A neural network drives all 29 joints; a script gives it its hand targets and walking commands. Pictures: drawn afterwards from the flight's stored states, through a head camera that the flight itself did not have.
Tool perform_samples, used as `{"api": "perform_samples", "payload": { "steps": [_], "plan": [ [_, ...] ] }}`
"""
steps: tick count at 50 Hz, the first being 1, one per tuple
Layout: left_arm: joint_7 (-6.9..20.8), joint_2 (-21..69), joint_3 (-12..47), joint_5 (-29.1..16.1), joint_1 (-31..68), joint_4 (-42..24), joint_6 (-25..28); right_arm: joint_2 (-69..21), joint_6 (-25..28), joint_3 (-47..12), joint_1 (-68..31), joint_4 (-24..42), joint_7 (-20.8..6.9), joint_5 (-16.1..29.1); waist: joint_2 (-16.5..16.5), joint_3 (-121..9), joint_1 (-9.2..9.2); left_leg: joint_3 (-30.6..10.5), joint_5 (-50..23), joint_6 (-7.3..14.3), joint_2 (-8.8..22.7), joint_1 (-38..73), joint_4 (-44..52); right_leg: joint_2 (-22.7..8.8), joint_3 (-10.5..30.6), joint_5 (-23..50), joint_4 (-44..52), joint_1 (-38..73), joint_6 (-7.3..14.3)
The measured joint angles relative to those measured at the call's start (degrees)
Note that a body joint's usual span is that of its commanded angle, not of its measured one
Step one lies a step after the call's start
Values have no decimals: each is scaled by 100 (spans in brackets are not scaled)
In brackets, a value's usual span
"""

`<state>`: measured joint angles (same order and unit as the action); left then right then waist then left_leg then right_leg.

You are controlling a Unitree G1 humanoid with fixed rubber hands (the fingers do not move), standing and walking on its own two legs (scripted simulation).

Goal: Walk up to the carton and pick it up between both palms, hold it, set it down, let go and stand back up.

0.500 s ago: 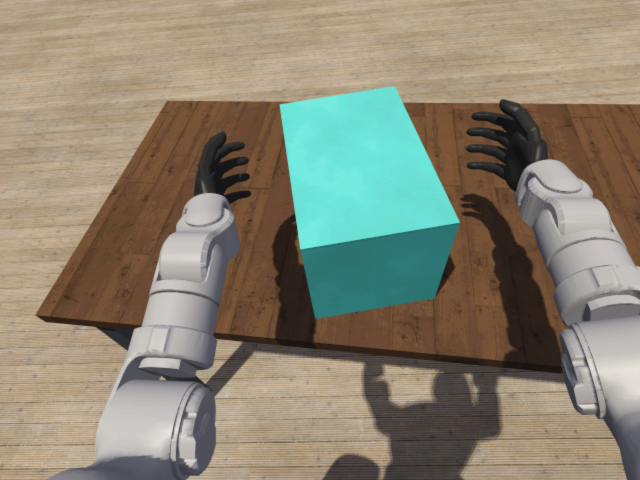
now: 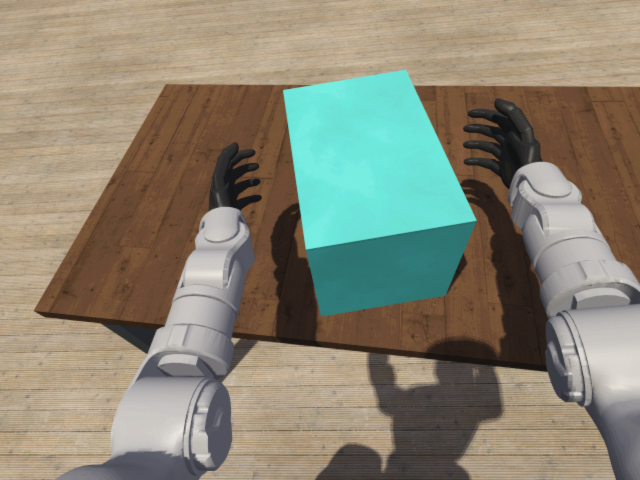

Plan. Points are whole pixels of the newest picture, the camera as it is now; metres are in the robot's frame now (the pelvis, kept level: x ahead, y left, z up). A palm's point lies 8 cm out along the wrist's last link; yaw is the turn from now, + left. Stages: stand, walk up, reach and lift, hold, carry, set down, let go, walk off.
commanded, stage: reach and lift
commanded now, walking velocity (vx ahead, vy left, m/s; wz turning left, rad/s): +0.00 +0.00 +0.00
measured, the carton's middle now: (363, 192) +0.53 +0.05 +0.01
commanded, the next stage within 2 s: none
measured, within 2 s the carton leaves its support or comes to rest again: neither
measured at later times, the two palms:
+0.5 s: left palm (249, 231) +0.41 +0.19 +0.05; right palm (486, 194) +0.51 -0.12 +0.05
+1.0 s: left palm (261, 229) +0.42 +0.17 +0.05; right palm (473, 200) +0.50 -0.10 +0.05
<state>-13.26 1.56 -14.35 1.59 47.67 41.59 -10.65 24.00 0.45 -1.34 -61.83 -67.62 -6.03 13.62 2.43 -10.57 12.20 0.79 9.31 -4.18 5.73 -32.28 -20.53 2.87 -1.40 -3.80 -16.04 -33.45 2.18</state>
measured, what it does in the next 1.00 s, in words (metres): stands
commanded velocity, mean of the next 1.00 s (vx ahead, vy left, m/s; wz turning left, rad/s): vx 0.00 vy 0.00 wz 0.00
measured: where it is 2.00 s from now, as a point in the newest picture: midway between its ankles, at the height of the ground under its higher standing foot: outside the picture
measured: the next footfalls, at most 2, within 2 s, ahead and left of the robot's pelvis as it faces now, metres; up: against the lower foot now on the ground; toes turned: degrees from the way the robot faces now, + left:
none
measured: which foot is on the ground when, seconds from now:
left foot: down 0.00-1.00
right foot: down 0.00-1.00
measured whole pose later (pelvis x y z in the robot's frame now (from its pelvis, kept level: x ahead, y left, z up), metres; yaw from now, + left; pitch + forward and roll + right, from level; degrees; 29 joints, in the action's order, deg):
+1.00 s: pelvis +0.00 +0.00 +0.00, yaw -1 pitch +25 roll +0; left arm -12.2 11.9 -30.3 17.3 48.1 45.3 4.2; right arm 10.2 11.6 19.9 -60.7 -70.6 -2.6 -11.0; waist 1.1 -10.1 9.9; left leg 1.8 8.4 -3.8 5.3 -36.5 -19.9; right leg 2.5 -0.4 -3.1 -16.5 -38.5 2.0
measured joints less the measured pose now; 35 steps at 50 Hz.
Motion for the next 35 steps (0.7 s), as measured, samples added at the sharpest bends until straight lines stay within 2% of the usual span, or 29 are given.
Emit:
{"api": "perform_samples", "payload": {
  "steps": [8,12,19,35],
  "plan": [
    [-22,99,4,-81,-15,591,720,-187,395,18,31,-269,11,-142,46,-177,86,20,10,22,-18,-409,-139,-20,26,-1,-133,-416,-22],
    [5,98,-34,-47,119,826,920,-225,484,72,-23,-419,60,-256,33,-218,145,17,12,12,-4,-557,-188,-6,25,2,-175,-562,-14],
    [88,146,-190,143,151,1052,1261,-357,723,318,-47,-612,144,-523,23,-204,130,-10,-10,-10,7,-651,-186,4,-3,-8,-216,-668,10],
    [109,668,-845,746,137,876,1614,-929,948,1034,-8,-366,353,-1386,-37,-200,-40,25,-42,-2,-1,-784,-116,-2,28,10,-199,-838,4]
  ]
}}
